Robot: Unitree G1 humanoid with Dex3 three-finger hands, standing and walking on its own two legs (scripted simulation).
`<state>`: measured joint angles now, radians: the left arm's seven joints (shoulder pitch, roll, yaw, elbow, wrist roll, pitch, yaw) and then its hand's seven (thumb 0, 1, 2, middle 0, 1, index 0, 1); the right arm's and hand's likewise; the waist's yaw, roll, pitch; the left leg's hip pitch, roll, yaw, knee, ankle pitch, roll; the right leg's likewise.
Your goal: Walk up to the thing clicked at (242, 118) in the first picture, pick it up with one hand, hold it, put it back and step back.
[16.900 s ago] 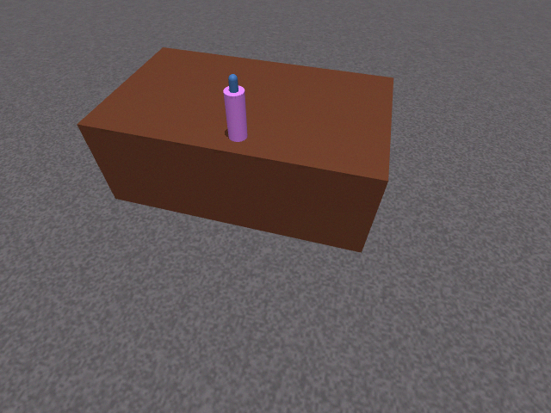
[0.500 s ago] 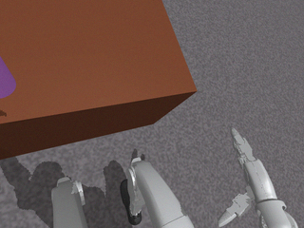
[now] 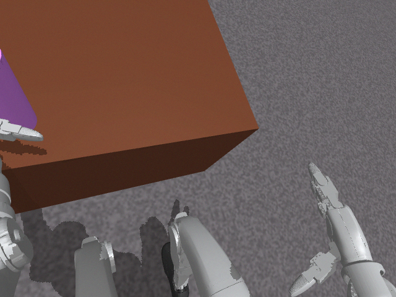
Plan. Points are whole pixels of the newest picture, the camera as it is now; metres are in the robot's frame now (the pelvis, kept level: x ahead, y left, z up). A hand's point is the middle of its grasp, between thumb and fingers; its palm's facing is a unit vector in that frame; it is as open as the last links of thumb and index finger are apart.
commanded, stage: close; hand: left
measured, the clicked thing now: out of the picture +0.53 +0.23 +0.00
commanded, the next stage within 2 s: settle in 0.82 s
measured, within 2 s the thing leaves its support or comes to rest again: leaves its support in 1.24 s
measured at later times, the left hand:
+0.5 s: hand out of the picture +0.54 +0.24 -0.04, palm faces +0.27 -0.96 -0.01, open 15.5 cm
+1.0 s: hand out of the picture +0.54 +0.24 -0.04, palm faces +0.25 -0.97 -0.01, open 10.8 cm
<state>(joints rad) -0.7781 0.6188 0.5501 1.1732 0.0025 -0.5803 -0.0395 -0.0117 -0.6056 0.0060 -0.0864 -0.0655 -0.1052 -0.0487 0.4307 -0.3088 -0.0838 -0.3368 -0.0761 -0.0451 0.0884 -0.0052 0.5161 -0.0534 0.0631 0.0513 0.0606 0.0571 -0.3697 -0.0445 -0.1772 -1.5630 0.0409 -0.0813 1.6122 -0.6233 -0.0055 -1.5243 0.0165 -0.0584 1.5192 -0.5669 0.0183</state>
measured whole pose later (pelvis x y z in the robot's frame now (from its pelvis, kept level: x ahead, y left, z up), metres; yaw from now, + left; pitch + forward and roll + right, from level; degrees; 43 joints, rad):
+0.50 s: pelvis -0.01 +0.00 -0.01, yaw -1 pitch +33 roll -7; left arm -0.86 0.74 0.57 1.27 0.04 -0.62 -0.03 -0.01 -0.59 0.14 -0.46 -0.32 -0.47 -0.31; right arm 0.45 -0.33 -0.07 -0.45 -0.08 -0.01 0.11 0.00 0.50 -0.05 0.06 0.05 0.06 0.06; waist -0.42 -0.06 -0.15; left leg -1.61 0.04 -0.09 1.64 -0.62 0.00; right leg -1.56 0.02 -0.07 1.53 -0.55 0.02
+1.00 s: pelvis -0.01 +0.01 +0.00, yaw -1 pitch +33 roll -7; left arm -0.86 0.73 0.56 1.25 0.05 -0.59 -0.02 -0.01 -0.43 0.81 -0.84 -0.88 -0.78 -0.83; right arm 0.46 -0.33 -0.07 -0.46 -0.08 0.00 0.11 0.00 0.50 -0.06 0.06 0.05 0.06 0.06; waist -0.43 -0.06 -0.15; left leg -1.58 0.05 -0.09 1.61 -0.61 0.00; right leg -1.53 0.03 -0.07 1.49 -0.54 0.03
